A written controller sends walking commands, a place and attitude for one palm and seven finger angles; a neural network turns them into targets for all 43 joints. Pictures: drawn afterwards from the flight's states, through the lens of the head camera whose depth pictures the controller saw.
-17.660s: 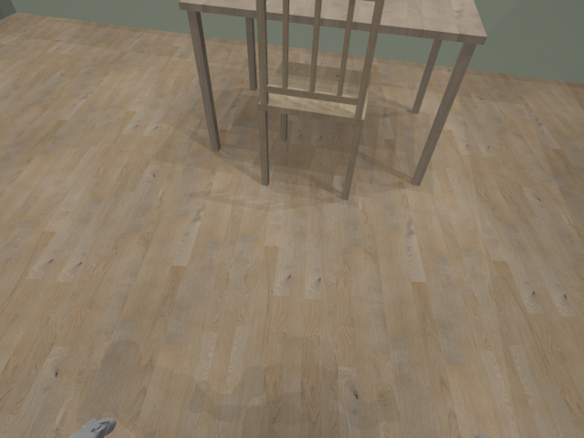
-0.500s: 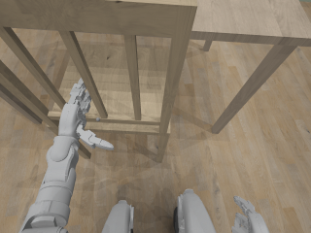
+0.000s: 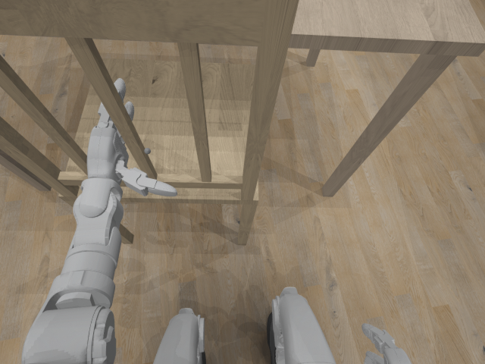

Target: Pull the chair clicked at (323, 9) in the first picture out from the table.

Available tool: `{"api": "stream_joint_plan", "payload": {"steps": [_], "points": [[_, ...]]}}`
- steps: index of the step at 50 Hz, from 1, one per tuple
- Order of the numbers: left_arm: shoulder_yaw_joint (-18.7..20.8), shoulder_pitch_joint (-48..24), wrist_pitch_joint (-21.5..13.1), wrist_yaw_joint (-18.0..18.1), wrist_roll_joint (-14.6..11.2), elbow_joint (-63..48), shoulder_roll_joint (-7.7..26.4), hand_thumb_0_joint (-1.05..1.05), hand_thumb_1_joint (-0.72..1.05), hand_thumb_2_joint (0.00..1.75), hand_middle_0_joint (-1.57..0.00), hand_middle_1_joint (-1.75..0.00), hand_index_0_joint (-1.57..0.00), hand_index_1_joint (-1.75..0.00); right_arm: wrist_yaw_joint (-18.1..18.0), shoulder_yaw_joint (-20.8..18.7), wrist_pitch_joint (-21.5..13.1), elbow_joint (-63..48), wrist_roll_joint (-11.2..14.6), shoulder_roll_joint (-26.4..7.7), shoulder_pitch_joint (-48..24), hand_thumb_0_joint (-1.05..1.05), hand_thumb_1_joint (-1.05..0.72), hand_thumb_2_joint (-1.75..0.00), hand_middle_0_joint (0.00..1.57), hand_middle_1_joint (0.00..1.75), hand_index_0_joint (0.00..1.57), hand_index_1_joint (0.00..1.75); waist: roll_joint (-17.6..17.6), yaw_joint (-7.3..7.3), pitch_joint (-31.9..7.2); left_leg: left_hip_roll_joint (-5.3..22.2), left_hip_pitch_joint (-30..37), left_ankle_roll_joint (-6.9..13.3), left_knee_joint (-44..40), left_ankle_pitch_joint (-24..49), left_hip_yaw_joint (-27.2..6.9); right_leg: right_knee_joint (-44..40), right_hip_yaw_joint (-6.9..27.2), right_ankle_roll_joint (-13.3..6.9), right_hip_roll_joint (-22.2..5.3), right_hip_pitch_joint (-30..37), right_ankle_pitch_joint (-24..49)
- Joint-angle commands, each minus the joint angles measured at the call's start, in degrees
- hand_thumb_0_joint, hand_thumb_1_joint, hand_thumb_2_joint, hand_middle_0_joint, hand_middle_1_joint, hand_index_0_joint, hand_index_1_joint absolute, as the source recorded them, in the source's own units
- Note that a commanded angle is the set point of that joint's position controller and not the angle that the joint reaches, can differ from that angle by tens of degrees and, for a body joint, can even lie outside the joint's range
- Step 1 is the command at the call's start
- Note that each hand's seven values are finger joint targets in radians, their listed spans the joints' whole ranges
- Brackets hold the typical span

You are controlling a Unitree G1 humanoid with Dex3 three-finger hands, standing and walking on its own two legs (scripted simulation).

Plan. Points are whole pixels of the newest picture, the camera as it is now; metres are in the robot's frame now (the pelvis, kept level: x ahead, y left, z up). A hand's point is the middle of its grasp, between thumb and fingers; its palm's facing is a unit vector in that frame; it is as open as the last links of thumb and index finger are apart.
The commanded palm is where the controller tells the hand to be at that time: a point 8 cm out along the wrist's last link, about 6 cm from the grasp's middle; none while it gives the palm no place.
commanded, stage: push the fingers through the gap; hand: left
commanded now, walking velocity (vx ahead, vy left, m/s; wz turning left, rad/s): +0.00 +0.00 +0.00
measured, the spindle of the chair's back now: (126, 129) +0.46 +0.16 +0.06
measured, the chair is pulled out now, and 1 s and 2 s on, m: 0.00 0.00 0.03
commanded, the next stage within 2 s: hook a spindle and tug to test in 0.32 s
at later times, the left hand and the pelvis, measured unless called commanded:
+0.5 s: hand (149, 157) +0.43 +0.13 +0.02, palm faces -0.05 -1.00 -0.05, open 16.9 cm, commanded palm +0.41 +0.18 +0.03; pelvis +0.00 -0.01 +0.00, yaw +1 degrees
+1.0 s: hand (149, 155) +0.44 +0.13 +0.03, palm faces -0.05 -1.00 -0.03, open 11.4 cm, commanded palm +0.41 +0.18 +0.03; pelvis -0.01 +0.00 +0.00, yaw +0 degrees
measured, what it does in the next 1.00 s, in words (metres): stands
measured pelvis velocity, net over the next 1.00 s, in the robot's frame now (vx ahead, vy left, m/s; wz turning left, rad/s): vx -0.01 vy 0.00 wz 0.00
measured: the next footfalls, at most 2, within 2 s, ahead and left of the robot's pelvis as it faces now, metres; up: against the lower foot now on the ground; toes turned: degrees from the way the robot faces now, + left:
none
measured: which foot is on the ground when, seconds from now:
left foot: down 0.00-1.00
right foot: down 0.00-1.00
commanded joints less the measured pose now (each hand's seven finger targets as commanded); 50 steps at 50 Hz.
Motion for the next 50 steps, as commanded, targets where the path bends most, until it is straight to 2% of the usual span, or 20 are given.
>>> {"api": "stream_joint_plan", "payload": {"steps": [1, 5, 11, 14, 18, 19, 21, 22, 24, 25, 31, 33, 35, 36, 38, 40, 42, 46, 49, 50], "points": [[0.42, -14.96, -3.27, -0.53, -0.6, -8.11, 7.14, 0.0, -0.5, 0.3, -0.06, -0.08, -0.06, -0.08, 0.38, -3.88, -0.73, -4.68, 0.11, -8.71, 6.28, 0.0, -0.9, -0.9, 0.2, 0.3, 0.2, 0.3, 1.5, -0.11, -28.25, -1.48, 9.65, 0.57, -11.25, 24.62, 1.64, -6.19, -2.04, -3.79, 2.92, 25.26, 14.95], [1.99, -13.88, -2.18, -1.42, -1.22, -8.07, 8.8, 0.0, -0.5, 0.3, -0.06, -0.08, -0.06, -0.08, 0.29, -3.93, 0.01, -5.58, 0.5, -9.02, 6.47, 0.0, -0.9, -0.9, 0.2, 0.3, 0.2, 0.3, -0.9, 0.37, -28.28, -1.8, 7.33, 1.03, -11.83, 22.13, 2.43, -7.27, -1.33, -3.69, 2.94, 28.17, 14.99], [2.11, -16.5, -6.0, -1.17, -2.01, -16.14, 9.9, 0.0, -0.5, 0.3, -0.06, -0.08, -0.06, -0.08, 0.07, -3.95, -0.75, -5.33, 0.22, -8.37, 5.91, 0.0, -0.9, -0.9, 0.2, 0.3, 0.2, 0.3, 2.03, 0.5, -30.97, -1.62, 10.94, 0.9, -11.49, 25.52, 2.19, -6.83, -0.98, -3.66, 2.87, 28.92, 18.14], [-0.33, -16.8, -6.46, -1.06, -1.37, -13.53, 7.19, 0.0, -0.5, 0.3, -0.06, -0.08, -0.06, -0.08, 0.09, -4.05, -1.17, -4.27, 0.18, -8.4, 5.86, 0.0, -0.9, -0.9, 0.2, 0.3, 0.2, 0.3, 2.26, -0.46, -27.98, -1.46, 10.84, 0.78, -11.37, 23.64, 1.79, -6.83, -1.51, -3.6, 2.9, 25.42, 15.02], [-1.35, -19.02, -4.88, -1.02, -0.24, -6.45, 6.34, 0.0, -0.5, 0.3, -0.06, -0.08, -0.06, -0.08, -0.02, -4.02, -0.86, -3.51, 0.33, -9.04, 5.81, 0.0, -0.9, -0.9, 0.2, 0.3, 0.2, 0.3, 1.8, -1.49, -22.52, -1.64, 8.41, 0.83, -11.69, 17.88, 1.54, -7.46, -2.04, -3.81, 2.83, 20.86, 8.71], [-1.28, -20.73, -4.66, -1.1, -0.3, -6.54, 6.6, 0.0, -0.5, 0.3, -0.06, -0.08, -0.06, -0.08, -0.09, -3.98, -0.76, -3.55, 0.31, -9.14, 5.76, 0.0, -0.9, -0.9, 0.2, 0.3, 0.2, 0.3, 1.71, -1.59, -22.95, -1.81, 7.87, 1.0, -11.56, 17.34, 1.59, -7.52, -1.78, -3.79, 2.74, 21.26, 8.47], [1.11, -19.39, -4.6, -1.06, -0.14, -6.6, 9.28, 0.0, -0.5, 0.3, -0.06, -0.08, -0.06, -0.08, -0.21, -3.97, -0.53, -4.38, 0.3, -9.17, 5.68, 0.0, -0.9, -0.9, 0.2, 0.3, 0.2, 0.3, 1.11, -0.18, -25.9, -2.01, 7.74, 1.07, -11.55, 18.4, 1.81, -7.09, -1.34, -3.91, 2.67, 24.02, 9.96], [1.62, -20.6, -4.92, -0.91, -0.33, -8.25, 9.91, 0.0, -0.5, 0.3, -0.08, -0.13, -0.08, -0.13, -0.23, -3.94, -0.61, -4.79, 0.14, -9.15, 5.47, 0.0, -0.9, -0.9, 0.2, 0.3, 0.2, 0.3, 3.25, 0.18, -28.0, -2.22, 8.54, 1.13, -11.26, 19.84, 2.03, -6.72, -1.15, -3.99, 2.57, 24.83, 11.37], [1.24, -20.37, -5.28, -0.98, -0.6, -9.34, 9.33, 0.0, -0.5, 0.3, -0.11, -0.24, -0.11, -0.24, -0.12, -3.94, -0.49, -4.84, 0.19, -8.76, 5.4, 0.0, -0.9, -0.9, 0.2, 0.3, 0.2, 0.3, 2.29, 0.06, -29.46, -2.08, 9.35, 1.03, -10.87, 22.1, 2.0, -6.3, -1.15, -3.81, 2.56, 25.86, 13.9], [0.4, -19.85, -5.06, -1.07, -0.63, -8.47, 7.94, 0.0, -0.5, 0.3, -0.13, -0.3, -0.13, -0.3, -0.05, -3.96, -0.49, -4.94, 0.15, -8.56, 5.25, 0.0, -0.9, -0.9, 0.2, 0.3, 0.2, 0.3, 1.74, -0.24, -28.87, -2.13, 8.68, 1.12, -10.7, 21.11, 2.29, -6.74, -0.96, -3.62, 2.56, 25.95, 13.51], [0.77, -21.98, -5.42, -1.35, -1.24, -8.53, 8.59, 0.0, -0.5, 0.3, -0.24, -0.63, -0.24, -0.63, -0.3, -3.75, -0.8, -4.78, 0.32, -8.81, 5.02, 0.0, -0.9, -0.9, 0.2, 0.3, 0.2, 0.3, 0.32, -0.73, -28.88, -2.31, 6.82, 1.41, -10.51, 18.01, 2.44, -7.47, -0.46, -3.47, 2.64, 26.66, 11.52], [1.91, -22.73, -5.45, -1.44, -1.19, -7.53, 10.14, 0.0, -0.5, 0.3, -0.27, -0.74, -0.27, -0.74, -0.51, -3.62, -0.87, -4.53, 0.31, -9.07, 5.21, 0.0, -0.9, -0.9, 0.2, 0.3, 0.2, 0.3, -0.45, -0.89, -28.02, -2.24, 6.1, 1.43, -10.55, 17.03, 2.2, -7.34, -0.62, -3.44, 2.64, 25.86, 10.25], [2.82, -22.13, -5.28, -1.4, -0.89, -6.59, 11.13, 0.0, -0.5, 0.3, -0.31, -0.85, -0.31, -0.85, -0.61, -3.54, -0.83, -4.51, 0.23, -9.03, 5.43, 0.0, -0.9, -0.9, 0.2, 0.3, 0.2, 0.3, -0.19, -0.45, -28.0, -2.28, 5.72, 1.42, -10.58, 17.47, 2.24, -7.07, -0.51, -3.51, 2.6, 26.3, 10.79], [1.68, -23.19, -5.4, -1.56, -1.08, -8.06, 9.84, 0.0, -0.5, 0.3, -0.32, -0.9, -0.32, -0.9, -0.52, -3.49, -0.91, -4.64, 0.14, -8.89, 5.38, 0.0, -0.9, -0.9, 0.2, 0.3, 0.2, 0.3, 0.94, -0.67, -29.09, -2.34, 6.36, 1.46, -10.46, 17.95, 2.32, -7.01, -0.46, -3.41, 2.59, 26.31, 11.33], [2.05, -22.14, -5.66, -1.66, -0.88, -9.94, 10.66, 0.0, -0.39, 0.35, -0.36, -1.01, -0.36, -1.01, -0.42, -3.56, -0.94, -4.91, 0.07, -8.89, 5.41, 0.0, -0.9, -0.9, 0.2, 0.3, 0.2, 0.3, 3.45, 0.27, -30.86, -2.24, 8.6, 1.12, -10.85, 20.31, 2.05, -6.39, -0.79, -3.75, 2.55, 26.29, 12.6], [1.01, -20.42, -5.16, -1.72, -1.28, -8.89, 8.82, 0.0, -0.28, 0.4, -0.39, -1.12, -0.39, -1.12, -0.25, -3.67, -0.89, -4.81, 0.16, -8.79, 5.45, 0.0, -0.9, -0.9, 0.2, 0.3, 0.2, 0.3, 1.77, -0.21, -30.01, -2.02, 8.7, 1.11, -10.75, 21.06, 2.2, -6.7, -0.98, -3.64, 2.67, 26.17, 13.46], [-0.01, -20.21, -4.94, -1.8, -1.49, -9.31, 7.33, 0.0, -0.16, 0.44, -0.43, -1.23, -0.43, -1.23, -0.18, -3.82, -1.02, -4.88, 0.18, -8.77, 5.58, 0.0, -0.9, -0.9, 0.2, 0.3, 0.2, 0.3, 2.28, -0.43, -29.4, -1.87, 9.61, 1.04, -11.0, 20.99, 1.83, -6.63, -1.48, -3.7, 2.85, 24.5, 12.28], [-0.61, -20.42, -4.09, -0.97, -1.3, -7.49, 6.39, 0.0, 0.06, 0.54, -0.5, -1.45, -0.5, -1.45, -0.13, -3.93, -0.71, -4.37, 0.27, -9.06, 5.86, 0.0, -0.9, -0.9, 0.2, 0.3, 0.2, 0.3, 0.34, -1.03, -26.76, -1.71, 8.58, 0.99, -11.45, 19.36, 1.62, -7.2, -1.79, -3.6, 2.83, 23.06, 10.48], [0.26, -20.59, -4.55, -0.29, -0.4, -7.69, 7.81, 0.0, 0.23, 0.61, -0.5, -1.45, -0.5, -1.45, 0.01, -3.95, -0.72, -4.37, 0.08, -9.03, 6.18, 0.0, -0.9, -0.9, 0.2, 0.3, 0.2, 0.3, 1.13, -0.33, -27.19, -1.83, 8.77, 0.93, -11.63, 19.52, 1.49, -6.83, -1.8, -3.83, 2.85, 23.37, 10.3], [-0.89, -21.23, -4.64, -0.18, -0.32, -7.81, 6.45, 0.0, 0.28, 0.64, -0.5, -1.45, -0.5, -1.45, 0.09, -3.92, -0.68, -4.47, -0.01, -8.89, 6.06, 0.0, -0.9, -0.9, 0.2, 0.3, 0.2, 0.3, 1.06, -0.97, -27.18, -1.88, 8.61, 1.11, -11.39, 19.33, 1.76, -7.05, -1.7, -3.68, 2.82, 23.24, 10.48]]}}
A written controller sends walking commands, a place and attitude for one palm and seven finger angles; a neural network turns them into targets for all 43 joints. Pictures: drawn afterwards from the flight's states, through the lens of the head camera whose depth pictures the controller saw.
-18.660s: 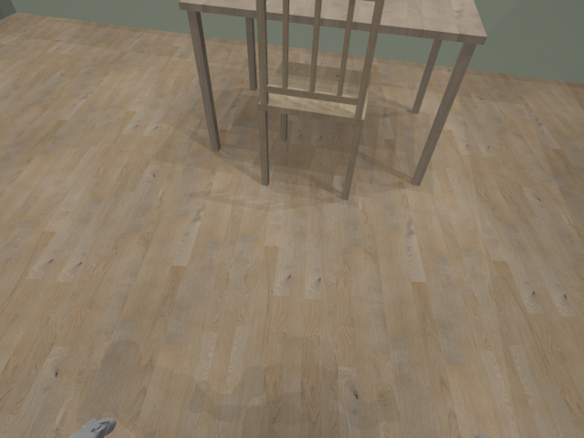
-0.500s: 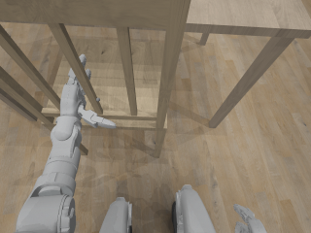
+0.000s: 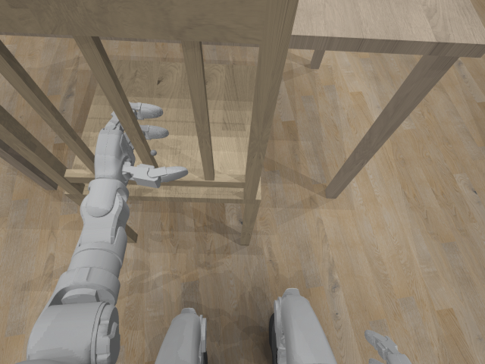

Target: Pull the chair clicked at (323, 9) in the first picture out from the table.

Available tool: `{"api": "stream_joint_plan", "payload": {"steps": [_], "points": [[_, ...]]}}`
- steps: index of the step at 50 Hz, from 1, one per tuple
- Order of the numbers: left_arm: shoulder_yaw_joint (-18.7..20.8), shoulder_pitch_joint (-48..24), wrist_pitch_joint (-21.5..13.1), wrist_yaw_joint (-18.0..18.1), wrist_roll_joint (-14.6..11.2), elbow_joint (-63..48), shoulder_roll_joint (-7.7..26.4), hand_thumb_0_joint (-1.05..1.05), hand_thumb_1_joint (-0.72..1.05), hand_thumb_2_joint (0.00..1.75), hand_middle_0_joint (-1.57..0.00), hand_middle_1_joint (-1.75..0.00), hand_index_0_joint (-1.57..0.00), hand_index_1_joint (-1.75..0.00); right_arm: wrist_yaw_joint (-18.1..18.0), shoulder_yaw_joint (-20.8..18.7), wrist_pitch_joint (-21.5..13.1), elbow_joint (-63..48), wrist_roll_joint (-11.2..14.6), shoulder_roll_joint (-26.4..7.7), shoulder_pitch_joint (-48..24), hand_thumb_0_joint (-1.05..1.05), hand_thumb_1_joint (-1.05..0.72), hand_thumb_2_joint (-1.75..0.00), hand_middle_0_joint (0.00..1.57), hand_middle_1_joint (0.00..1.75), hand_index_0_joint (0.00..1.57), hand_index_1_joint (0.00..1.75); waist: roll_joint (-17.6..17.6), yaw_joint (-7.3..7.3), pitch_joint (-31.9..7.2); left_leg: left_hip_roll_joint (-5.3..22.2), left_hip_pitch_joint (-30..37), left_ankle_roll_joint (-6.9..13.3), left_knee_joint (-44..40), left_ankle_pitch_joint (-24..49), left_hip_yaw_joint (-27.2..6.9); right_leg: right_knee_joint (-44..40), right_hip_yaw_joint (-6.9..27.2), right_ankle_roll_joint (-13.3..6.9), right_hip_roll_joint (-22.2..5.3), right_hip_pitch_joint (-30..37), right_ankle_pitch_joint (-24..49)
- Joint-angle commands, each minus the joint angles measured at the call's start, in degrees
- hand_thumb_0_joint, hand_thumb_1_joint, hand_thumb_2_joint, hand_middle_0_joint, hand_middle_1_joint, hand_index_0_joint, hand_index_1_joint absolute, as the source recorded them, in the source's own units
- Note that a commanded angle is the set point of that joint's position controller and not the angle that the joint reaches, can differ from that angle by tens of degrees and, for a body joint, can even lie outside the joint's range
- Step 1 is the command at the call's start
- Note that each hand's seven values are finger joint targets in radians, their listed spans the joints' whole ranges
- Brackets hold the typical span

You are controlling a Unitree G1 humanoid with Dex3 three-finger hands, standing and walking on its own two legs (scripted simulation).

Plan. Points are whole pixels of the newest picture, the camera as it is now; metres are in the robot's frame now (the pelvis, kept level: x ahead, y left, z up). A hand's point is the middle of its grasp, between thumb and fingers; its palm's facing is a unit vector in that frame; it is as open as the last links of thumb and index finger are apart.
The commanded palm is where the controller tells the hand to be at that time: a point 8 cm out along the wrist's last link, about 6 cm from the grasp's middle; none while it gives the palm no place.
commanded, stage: hook a spindle and tug to test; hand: left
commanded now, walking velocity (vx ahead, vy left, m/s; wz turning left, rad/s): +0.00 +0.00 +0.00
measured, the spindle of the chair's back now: (131, 126) +0.47 +0.16 +0.06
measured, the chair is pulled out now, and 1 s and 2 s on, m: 0.00 0.03 0.14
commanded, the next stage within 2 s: step backward, pulling the chair out in 0.92 s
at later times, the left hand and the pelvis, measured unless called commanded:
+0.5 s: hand (154, 152) +0.45 +0.13 +0.02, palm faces -0.05 -1.00 -0.03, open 4.7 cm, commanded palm +0.42 +0.18 +0.03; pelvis +0.01 +0.00 +0.00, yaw +0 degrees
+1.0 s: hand (152, 170) +0.42 +0.13 +0.02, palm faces -0.07 -1.00 -0.02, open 4.8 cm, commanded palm +0.39 +0.18 +0.03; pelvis +0.04 +0.00 +0.02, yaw -1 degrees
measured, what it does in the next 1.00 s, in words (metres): stands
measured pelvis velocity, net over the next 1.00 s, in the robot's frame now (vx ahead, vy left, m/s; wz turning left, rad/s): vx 0.04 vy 0.00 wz -0.02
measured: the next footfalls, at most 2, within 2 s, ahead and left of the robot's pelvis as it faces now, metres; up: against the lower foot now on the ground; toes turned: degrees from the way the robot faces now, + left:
none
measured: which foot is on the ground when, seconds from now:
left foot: down 0.00-1.00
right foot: down 0.00-1.00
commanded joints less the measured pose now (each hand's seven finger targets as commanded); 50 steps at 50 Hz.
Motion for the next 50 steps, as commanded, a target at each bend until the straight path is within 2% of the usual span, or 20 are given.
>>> {"api": "stream_joint_plan", "payload": {"steps": [1, 4, 5, 8, 11, 13, 14, 15, 18, 23, 25, 28, 29, 35, 37, 38, 39, 42, 49, 50], "points": [[0.24, -19.95, -4.08, 0.18, 0.49, -11.23, 8.02, 0.0, 0.34, 0.66, -0.5, -1.45, -0.5, -1.45, -0.2, -3.8, -1.56, -4.75, -0.22, -8.51, 5.56, 0.0, -0.9, -0.9, 0.2, 0.3, 0.2, 0.3, 0.7, -1.61, -26.8, -1.6, 8.72, 1.11, -11.04, 18.71, 1.59, -6.69, -1.83, -3.6, 2.92, 23.06, 9.85], [-0.53, -21.21, -4.44, 0.17, 0.73, -11.5, 7.41, 0.0, 0.51, 0.73, -0.5, -1.45, -0.5, -1.45, -0.13, -3.73, -1.43, -4.59, -0.33, -8.44, 5.55, 0.0, -0.9, -0.9, 0.2, 0.3, 0.2, 0.3, 3.01, -1.56, -27.24, -1.64, 9.98, 0.92, -11.0, 19.82, 1.37, -6.2, -2.0, -3.83, 2.91, 22.14, 10.04], [-0.08, -19.83, -4.37, 0.18, 0.6, -11.27, 7.49, 0.0, 0.56, 0.76, -0.5, -1.45, -0.5, -1.45, -0.07, -3.86, -1.37, -4.76, -0.33, -8.44, 5.73, 0.0, -0.9, -0.9, 0.2, 0.3, 0.2, 0.3, 2.05, -1.27, -28.01, -1.61, 10.37, 0.93, -10.98, 20.62, 1.44, -6.31, -1.97, -3.82, 2.97, 22.95, 10.79], [-0.27, -21.02, -4.03, -0.06, 0.29, -10.31, 7.44, 0.0, 0.73, 0.83, -0.5, -1.45, -0.5, -1.45, -0.19, -3.72, -1.09, -4.6, -0.18, -8.57, 5.65, 0.0, -0.9, -0.9, 0.2, 0.3, 0.2, 0.3, 0.97, -2.08, -27.06, -1.63, 9.3, 1.07, -10.74, 19.92, 1.52, -6.59, -1.92, -3.63, 2.98, 22.87, 10.77], [-0.84, -21.65, -4.14, 0.13, 0.44, -11.46, 6.63, 0.0, 0.9, 0.9, -0.5, -1.45, -0.5, -1.45, -0.16, -3.88, -1.05, -4.61, -0.32, -8.38, 5.63, 0.0, -0.9, -0.9, 0.2, 0.3, 0.2, 0.3, 3.04, -1.68, -28.42, -1.54, 11.26, 0.82, -10.8, 21.54, 1.17, -6.1, -2.29, -3.79, 2.95, 22.02, 11.12], [-0.75, -22.13, -4.53, 0.36, 0.34, -12.37, 6.99, 0.0, 0.9, 0.9, -0.5, -1.45, -0.5, -1.45, -0.2, -3.91, -0.97, -4.53, -0.36, -8.49, 5.76, 0.0, -0.9, -0.9, 0.2, 0.3, 0.2, 0.3, 2.51, -2.08, -29.34, -1.35, 12.6, 0.75, -10.57, 23.25, 0.86, -5.92, -2.44, -3.73, 3.06, 21.77, 12.06], [-0.67, -19.68, -4.46, 0.37, 0.4, -12.68, 6.78, 0.0, 0.9, 0.9, -0.5, -1.45, -0.5, -1.45, -0.07, -3.99, -0.93, -4.81, -0.39, -8.41, 5.81, 0.0, -0.9, -0.9, 0.2, 0.3, 0.2, 0.3, 2.69, -1.26, -30.19, -1.43, 12.51, 0.67, -10.66, 24.23, 0.98, -5.7, -2.37, -3.78, 2.98, 22.97, 13.03], [-1.44, -18.88, -4.29, 0.31, 0.29, -12.92, 5.68, 0.0, 0.9, 0.9, -0.5, -1.45, -0.5, -1.45, 0.07, -3.97, -0.93, -4.96, -0.35, -8.2, 5.54, 0.0, -0.9, -0.9, 0.2, 0.3, 0.2, 0.3, 2.91, -1.44, -30.41, -1.43, 12.56, 0.68, -10.59, 24.6, 1.19, -5.82, -2.37, -3.74, 2.95, 23.36, 13.75], [-0.58, -17.75, -3.88, 0.17, 0.29, -11.82, 6.88, 0.0, 0.9, 0.9, -0.5, -1.45, -0.5, -1.45, -0.02, -3.82, -0.6, -5.0, -0.18, -8.4, 5.35, 0.0, -0.9, -0.9, 0.2, 0.3, 0.2, 0.3, 0.56, -1.53, -28.09, -1.45, 10.26, 0.92, -10.81, 22.58, 1.34, -6.17, -2.3, -3.68, 3.07, 24.07, 13.06], [-1.1, -14.45, -4.0, 0.01, 0.19, -14.61, 6.19, 0.0, 0.9, 0.9, -0.5, -1.45, -0.5, -1.45, 0.17, -3.82, -0.6, -5.94, -0.06, -8.06, 4.95, 0.0, -0.9, -0.9, 0.2, 0.3, 0.2, 0.3, 2.53, -0.37, -29.1, -1.46, 11.76, 0.74, -11.29, 24.06, 1.46, -6.0, -2.37, -3.9, 3.03, 24.65, 13.9], [-1.01, -12.9, -3.68, 0.06, -0.15, -15.25, 5.92, 0.0, 0.9, 0.9, -0.5, -1.45, -0.5, -1.45, 0.25, -3.89, -0.51, -5.88, -0.09, -7.96, 4.95, 0.0, -0.9, -0.9, 0.2, 0.3, 0.2, 0.3, 0.8, -0.65, -29.21, -1.32, 11.31, 0.91, -10.89, 24.99, 1.81, -6.21, -2.14, -3.67, 3.03, 25.81, 15.78], [0.25, -9.74, -3.67, -0.17, -0.29, -16.97, 7.59, 0.0, 0.9, 0.9, -0.5, -1.45, -0.5, -1.45, 0.3, -3.81, -0.47, -6.55, 0.06, -7.87, 4.8, 0.0, -0.9, -0.9, 0.2, 0.3, 0.2, 0.3, 0.88, 0.2, -29.58, -1.47, 10.43, 0.96, -11.17, 25.72, 2.21, -6.13, -1.77, -3.74, 2.96, 28.26, 17.74], [0.13, -7.19, -3.52, -0.4, -0.47, -17.32, 6.99, 0.0, 0.9, 0.9, -0.5, -1.45, -0.5, -1.45, 0.44, -3.82, -0.5, -6.89, 0.09, -7.61, 4.63, 0.0, -0.9, -0.9, 0.2, 0.3, 0.2, 0.3, 1.68, 0.91, -29.66, -1.57, 10.55, 0.9, -11.37, 25.97, 2.47, -6.24, -1.62, -3.79, 2.97, 29.03, 18.28], [-0.45, -0.02, -3.14, -0.77, -1.61, -21.4, 5.73, 0.0, 0.9, 0.9, -0.5, -1.45, -0.5, -1.45, 0.67, -3.99, -0.75, -7.91, 0.44, -7.29, 4.1, 0.0, -0.9, -0.9, 0.2, 0.3, 0.2, 0.3, 0.83, 1.48, -29.0, -1.13, 11.62, 0.64, -12.06, 29.25, 2.52, -6.43, -1.81, -3.83, 2.99, 30.39, 21.08], [0.15, 3.2, -3.17, -0.68, -1.79, -23.8, 6.2, 0.0, 0.9, 0.9, -0.5, -1.45, -0.5, -1.45, 0.78, -4.1, -0.94, -8.67, 0.48, -7.22, 4.06, 0.0, -0.9, -0.9, 0.2, 0.3, 0.2, 0.3, 1.88, 2.46, -29.53, -0.95, 12.79, 0.44, -12.34, 31.85, 2.39, -6.03, -1.97, -3.99, 3.04, 30.82, 22.2], [-1.62, 3.17, -3.26, -0.71, -1.96, -25.54, 4.58, 0.0, 0.9, 0.9, -0.5, -1.45, -0.5, -1.45, 0.88, -4.11, -1.0, -8.7, 0.5, -6.99, 3.8, 0.0, -0.9, -0.9, 0.2, 0.3, 0.2, 0.3, 2.41, 1.91, -29.8, -0.82, 14.0, 0.4, -12.29, 32.75, 2.45, -6.27, -2.05, -3.81, 2.96, 30.21, 22.45], [-2.41, 4.88, -3.14, -0.72, -2.05, -26.07, 3.5, 0.0, 0.9, 0.9, -0.5, -1.45, -0.5, -1.45, 0.98, -4.18, -1.12, -8.64, 0.52, -6.75, 3.84, 0.0, -0.9, -0.9, 0.2, 0.3, 0.2, 0.3, 2.91, 2.18, -29.39, -0.68, 14.7, 0.28, -12.35, 33.86, 2.36, -6.3, -2.22, -3.84, 2.96, 29.86, 22.59], [-1.35, 6.64, -3.25, -0.22, -2.17, -28.19, 4.74, 0.0, 0.9, 0.9, -0.5, -1.45, -0.5, -1.45, 0.89, -4.36, -1.54, -8.83, 0.49, -6.93, 3.74, 0.0, -0.9, -0.9, 0.2, 0.3, 0.2, 0.3, 0.48, 2.13, -28.86, -0.61, 13.5, 0.47, -12.07, 33.49, 2.33, -6.15, -2.02, -3.81, 3.02, 30.98, 23.92], [-4.31, 12.0, -3.98, 0.19, -2.23, -34.43, 2.0, 0.0, 0.9, 0.9, -0.5, -1.45, -0.5, -1.45, 1.07, -4.57, -2.41, -8.95, 0.27, -6.07, 3.38, 0.0, -0.9, -0.9, 0.2, 0.3, 0.2, 0.3, 3.64, 2.53, -28.8, -0.22, 17.18, -0.07, -11.85, 40.04, 1.88, -5.77, -2.3, -3.91, 2.72, 30.24, 26.64], [-3.92, 12.87, -3.98, 0.31, -2.37, -34.45, 2.34, 0.0, 0.9, 0.9, -0.5, -1.45, -0.5, -1.45, 1.02, -4.66, -2.48, -8.78, 0.28, -6.16, 3.3, 0.0, -0.9, -0.9, 0.2, 0.3, 0.2, 0.3, 2.2, 2.4, -28.79, -0.09, 17.16, -0.08, -11.7, 40.18, 1.73, -5.78, -2.35, -3.87, 2.7, 30.24, 26.81]]}}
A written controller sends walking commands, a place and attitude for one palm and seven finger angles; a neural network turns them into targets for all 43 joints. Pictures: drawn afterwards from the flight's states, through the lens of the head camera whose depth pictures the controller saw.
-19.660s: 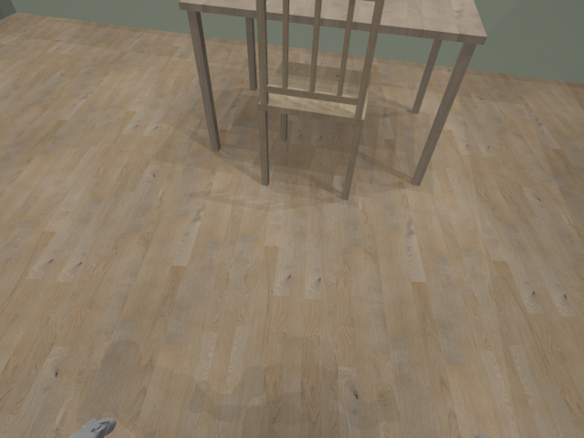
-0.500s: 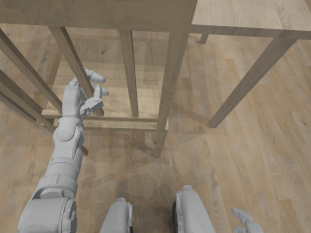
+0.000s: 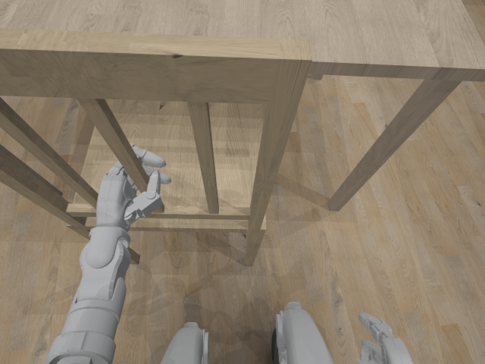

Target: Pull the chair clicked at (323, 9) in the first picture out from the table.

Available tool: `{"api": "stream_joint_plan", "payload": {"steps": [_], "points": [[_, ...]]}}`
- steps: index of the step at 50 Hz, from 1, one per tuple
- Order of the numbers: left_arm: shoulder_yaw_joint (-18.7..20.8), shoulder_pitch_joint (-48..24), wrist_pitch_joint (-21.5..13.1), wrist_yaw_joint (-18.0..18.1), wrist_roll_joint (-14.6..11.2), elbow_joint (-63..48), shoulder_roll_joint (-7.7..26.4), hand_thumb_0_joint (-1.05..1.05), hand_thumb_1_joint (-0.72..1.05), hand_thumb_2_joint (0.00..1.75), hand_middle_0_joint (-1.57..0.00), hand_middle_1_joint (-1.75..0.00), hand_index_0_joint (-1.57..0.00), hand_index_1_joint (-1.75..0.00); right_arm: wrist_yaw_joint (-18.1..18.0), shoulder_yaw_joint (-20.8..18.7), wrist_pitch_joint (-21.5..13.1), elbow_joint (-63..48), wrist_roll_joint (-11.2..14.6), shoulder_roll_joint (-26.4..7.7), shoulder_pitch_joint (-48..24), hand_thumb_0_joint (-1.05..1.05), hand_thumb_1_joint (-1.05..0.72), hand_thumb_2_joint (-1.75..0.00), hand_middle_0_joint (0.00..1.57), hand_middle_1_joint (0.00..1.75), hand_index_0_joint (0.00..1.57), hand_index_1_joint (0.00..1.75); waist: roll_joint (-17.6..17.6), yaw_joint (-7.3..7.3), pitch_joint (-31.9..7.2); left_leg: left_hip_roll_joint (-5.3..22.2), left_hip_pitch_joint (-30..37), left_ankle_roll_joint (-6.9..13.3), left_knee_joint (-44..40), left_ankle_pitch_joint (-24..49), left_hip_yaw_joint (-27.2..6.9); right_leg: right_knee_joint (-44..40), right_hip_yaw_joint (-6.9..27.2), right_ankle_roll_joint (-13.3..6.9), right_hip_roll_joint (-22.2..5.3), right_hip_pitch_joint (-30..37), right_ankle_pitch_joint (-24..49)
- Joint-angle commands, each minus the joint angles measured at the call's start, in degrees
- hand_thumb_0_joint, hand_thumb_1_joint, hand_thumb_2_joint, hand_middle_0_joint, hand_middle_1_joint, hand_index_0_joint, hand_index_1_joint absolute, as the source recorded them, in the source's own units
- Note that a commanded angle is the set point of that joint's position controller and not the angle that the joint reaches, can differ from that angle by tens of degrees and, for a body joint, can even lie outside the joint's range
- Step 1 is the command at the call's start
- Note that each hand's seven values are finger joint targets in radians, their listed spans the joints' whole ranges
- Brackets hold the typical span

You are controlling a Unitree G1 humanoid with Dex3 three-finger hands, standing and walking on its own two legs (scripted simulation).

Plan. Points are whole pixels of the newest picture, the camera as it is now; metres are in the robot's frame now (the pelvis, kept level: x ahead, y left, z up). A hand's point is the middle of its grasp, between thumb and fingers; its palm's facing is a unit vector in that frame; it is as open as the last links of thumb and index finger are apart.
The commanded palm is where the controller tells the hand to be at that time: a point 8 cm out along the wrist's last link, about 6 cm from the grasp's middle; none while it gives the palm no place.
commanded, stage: step backward, pulling the chair out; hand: left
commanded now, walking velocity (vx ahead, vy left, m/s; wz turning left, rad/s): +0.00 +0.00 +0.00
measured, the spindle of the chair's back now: (135, 169) +0.40 +0.16 +0.05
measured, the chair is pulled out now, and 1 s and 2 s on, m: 0.03 0.14 0.24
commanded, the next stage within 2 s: none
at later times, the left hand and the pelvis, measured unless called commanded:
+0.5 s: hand (154, 204) +0.36 +0.13 +0.02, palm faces -0.02 -0.99 -0.14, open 4.9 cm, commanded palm +0.33 +0.18 +0.02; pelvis -0.01 +0.01 +0.09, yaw -4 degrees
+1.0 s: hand (169, 263) +0.27 +0.10 +0.02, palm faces +0.03 -0.99 -0.17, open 5.0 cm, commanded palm +0.26 +0.16 +0.03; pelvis -0.07 -0.01 +0.09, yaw -4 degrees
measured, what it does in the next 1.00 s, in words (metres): rises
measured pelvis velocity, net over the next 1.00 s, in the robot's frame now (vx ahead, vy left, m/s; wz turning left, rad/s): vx -0.07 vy -0.01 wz -0.07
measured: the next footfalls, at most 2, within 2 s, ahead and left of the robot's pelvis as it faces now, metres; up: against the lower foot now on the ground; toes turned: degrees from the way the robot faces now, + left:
right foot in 1.32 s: -0.07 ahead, -0.14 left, +0.00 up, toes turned -8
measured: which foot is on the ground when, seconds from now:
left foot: down 0.00-1.00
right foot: down 0.00-1.00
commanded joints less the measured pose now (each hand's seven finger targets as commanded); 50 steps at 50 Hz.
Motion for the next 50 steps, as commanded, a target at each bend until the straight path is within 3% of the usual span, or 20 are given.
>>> {"api": "stream_joint_plan", "payload": {"steps": [1, 2, 3, 4, 6, 8, 10, 11, 17, 21, 27, 37, 40, 43, 46, 47, 50], "points": [[-1.46, -8.62, -6.03, -0.76, -0.67, -17.4, 3.98, 0.0, 0.9, 0.9, -0.5, -1.45, -0.5, -1.45, -0.29, -3.66, -2.37, -5.43, -0.09, -7.44, 4.25, 0.0, -0.9, -0.9, 0.2, 0.3, 0.2, 0.3, 2.2, 0.35, -27.58, -1.01, 11.74, -0.1, -7.73, 41.27, 1.25, -2.93, -2.48, -4.01, 1.95, 25.23, 29.1], [4.41, -24.29, 0.38, 5.94, 5.96, -24.75, 20.55, 0.0, 0.9, 0.9, -0.5, -1.45, -0.5, -1.45, -3.34, -3.64, 1.72, -9.04, 2.12, -6.53, 7.83, 0.0, -0.9, -0.9, 0.2, 0.3, 0.2, 0.3, 1.81, 1.37, -34.79, -0.99, 27.77, 0.73, -18.58, 34.75, 3.6, -14.49, 3.3, -4.57, -1.13, 44.81, 32.94], [1.52, -28.0, 3.47, 8.28, 6.22, -28.34, 17.73, 0.0, 0.9, 0.9, -0.5, -1.45, -0.5, -1.45, -5.43, -4.32, 2.6, -9.42, 2.38, -6.67, 8.12, 0.0, -0.9, -0.9, 0.2, 0.3, 0.2, 0.3, 4.77, -0.09, -33.73, -1.44, 30.63, 0.88, -21.8, 34.48, 3.64, -17.28, 3.11, -4.43, -1.54, 47.98, 38.89], [0.42, -24.82, 5.69, 9.56, 6.17, -26.22, 15.34, 0.0, 0.9, 0.9, -0.5, -1.45, -0.5, -1.45, -6.52, -4.39, 2.47, -8.92, 2.52, -6.42, 8.4, 0.0, -0.9, -0.9, 0.2, 0.3, 0.2, 0.3, 4.59, -0.52, -30.48, -0.95, 31.58, 0.72, -22.83, 36.04, 3.03, -17.75, 2.62, -4.31, -1.95, 46.41, 42.09], [-1.69, -17.21, 9.48, 10.69, 7.17, -16.45, 11.18, 0.0, 0.9, 0.9, -0.5, -1.45, -0.5, -1.45, -7.89, -3.55, 3.67, -7.47, 2.98, -5.83, 5.42, 0.0, -0.9, -0.9, 0.2, 0.3, 0.2, 0.3, 6.16, -0.11, -24.52, 0.94, 33.42, 0.21, -26.31, 40.43, 0.54, -17.64, 1.4, -3.82, -2.0, 41.37, 39.28], [-3.89, -15.01, 12.51, 11.38, 7.4, -6.85, 8.37, 0.0, 0.9, 0.9, -0.5, -1.45, -0.5, -1.45, -8.86, -3.24, 4.68, -5.07, 3.07, -5.8, 6.0, 0.0, -0.9, -0.9, 0.2, 0.3, 0.2, 0.3, -0.13, -0.9, -19.43, 2.41, 33.18, 0.6, -27.69, 42.27, 0.9, -20.65, 1.62, -3.25, -2.36, 43.25, 43.43], [-4.5, -16.81, 13.59, 11.85, 7.28, 0.79, 7.87, 0.0, 0.9, 0.9, -0.5, -1.45, -0.5, -1.45, -9.37, -3.12, 5.65, -3.18, 3.03, -6.31, 6.74, 0.0, -0.9, -0.9, 0.2, 0.3, 0.2, 0.3, -4.96, -1.17, -16.77, 3.25, 32.84, 0.17, -30.28, 40.91, 1.45, -22.87, 2.56, -3.16, -4.3, 46.73, 48.9], [-4.93, -17.34, 13.75, 11.95, 7.38, 4.03, 7.6, 0.0, 0.9, 0.9, -0.5, -1.45, -0.5, -1.45, -9.46, -3.03, 5.93, -2.66, 2.95, -6.57, 6.47, 0.0, -0.9, -0.9, 0.2, 0.3, 0.2, 0.3, -5.16, -0.85, -15.91, 3.59, 32.74, -0.12, -31.96, 40.5, 1.58, -23.85, 3.05, -3.16, -5.05, 48.48, 50.18], [-4.43, -18.37, 11.63, 12.41, 7.4, 12.26, 9.06, 0.0, 0.9, 0.9, -0.5, -1.45, -0.5, -1.45, -9.66, -3.09, 6.94, -1.18, 2.99, -7.29, 4.23, 0.0, -0.9, -0.9, 0.2, 0.3, 0.2, 0.3, 5.89, 1.06, -13.1, 6.42, 39.48, -0.77, -37.11, 48.5, 1.08, -27.69, 2.91, -3.38, -4.89, 51.72, 48.48], [-4.66, -15.41, 10.47, 12.19, 7.11, 13.17, 8.36, 0.0, 0.9, 0.9, -0.5, -1.45, -0.5, -1.45, -9.04, -3.19, 7.22, -1.54, 2.53, -7.49, 2.74, 0.0, -0.9, -0.9, 0.2, 0.3, 0.2, 0.3, 8.14, 1.96, -11.72, 7.94, 41.33, -1.21, -38.76, 51.31, 0.24, -29.06, 2.47, -3.6, -4.19, 52.93, 46.25], [-3.15, -9.99, 9.4, 12.25, 7.08, 10.93, 9.07, 0.0, 0.9, 0.9, -0.5, -1.45, -0.5, -1.45, -8.72, -3.78, 6.91, -2.29, 1.92, -8.07, 0.91, 0.0, -0.9, -0.9, 0.2, 0.3, 0.2, 0.3, 6.39, 2.7, -10.47, 9.45, 41.73, -1.25, -40.61, 50.29, -0.06, -30.19, 1.98, -3.77, -3.61, 54.47, 45.99], [-4.3, -16.11, 8.18, 13.63, 7.7, 12.37, 8.92, 0.0, 0.9, 0.9, -0.5, -1.45, -0.5, -1.45, -9.37, -3.74, 5.18, 0.72, 1.91, -8.07, 1.71, 0.0, -0.9, -0.9, 0.2, 0.3, 0.2, 0.3, 6.11, 1.84, -8.85, 9.09, 41.91, -0.81, -41.88, 43.67, 1.05, -30.61, 2.07, -3.47, -3.83, 52.0, 41.74], [-4.96, -17.12, 7.76, 13.79, 7.55, 13.91, 8.0, 0.0, 0.9, 0.9, -0.5, -1.45, -0.5, -1.45, -9.28, -3.53, 4.54, 1.66, 2.2, -7.48, 1.58, 0.0, -0.9, -0.9, 0.2, 0.3, 0.2, 0.3, 4.2, 2.07, -8.67, 8.79, 40.72, -0.29, -41.54, 38.93, 1.48, -30.76, 2.31, -3.24, -4.0, 51.77, 38.22], [-4.59, -17.97, 7.44, 14.24, 7.29, 15.19, 9.04, 0.0, 0.9, 0.9, -0.5, -1.45, -0.5, -1.45, -9.38, -3.4, 3.91, 2.29, 2.53, -7.55, 1.5, 0.0, -0.9, -0.9, 0.2, 0.3, 0.2, 0.3, 1.64, 2.3, -8.48, 6.63, 38.46, -0.3, -40.38, 29.03, 2.17, -33.23, 4.87, -4.05, -6.07, 51.5, 34.55], [-4.88, -18.01, 7.15, 14.6, 7.34, 17.46, 9.23, 0.0, 0.9, 0.9, -0.5, -1.45, -0.5, -1.45, -9.11, -3.43, 3.17, 3.35, 2.77, -7.27, 2.17, 0.0, -0.9, -0.9, 0.2, 0.3, 0.2, 0.3, -4.65, 2.29, -8.4, 2.57, 38.5, -0.31, -37.21, 16.66, 3.28, -41.6, 9.99, -5.16, -9.83, 49.39, 22.7], [-4.04, -18.3, 7.15, 14.87, 7.45, 18.18, 10.69, 0.0, 0.9, 0.9, -0.5, -1.45, -0.5, -1.45, -9.1, -3.69, 2.96, 3.74, 2.79, -7.64, 2.42, 0.0, -0.9, -0.9, 0.2, 0.3, 0.2, 0.3, -6.18, 2.36, -7.84, 1.22, 38.68, -0.33, -35.62, 13.1, 3.58, -44.88, 12.15, -5.81, -11.32, 48.65, 19.51], [-5.17, -19.13, 7.97, 15.42, 7.77, 19.8, 9.57, 0.0, 0.9, 0.9, -0.5, -1.45, -0.5, -1.45, -8.35, -3.54, 2.38, 4.69, 3.34, -7.71, 1.93, 0.0, -0.9, -0.9, 0.2, 0.3, 0.2, 0.3, -9.98, 2.81, -8.07, -0.6, 39.45, -0.25, -31.24, 9.58, 2.93, -51.05, 15.11, -7.39, -15.46, 48.98, 11.37]]}}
